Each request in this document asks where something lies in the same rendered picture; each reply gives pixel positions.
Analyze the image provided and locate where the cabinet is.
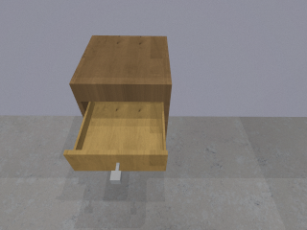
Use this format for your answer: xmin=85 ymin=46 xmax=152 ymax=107
xmin=69 ymin=35 xmax=172 ymax=142

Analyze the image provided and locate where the drawer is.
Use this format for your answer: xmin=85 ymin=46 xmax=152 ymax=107
xmin=63 ymin=102 xmax=168 ymax=172

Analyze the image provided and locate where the handle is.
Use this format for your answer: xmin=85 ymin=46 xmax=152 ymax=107
xmin=110 ymin=163 xmax=123 ymax=184

